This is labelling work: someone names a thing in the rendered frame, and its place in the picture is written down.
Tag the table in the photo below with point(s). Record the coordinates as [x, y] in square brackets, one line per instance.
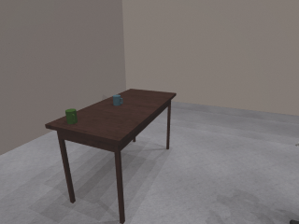
[112, 127]

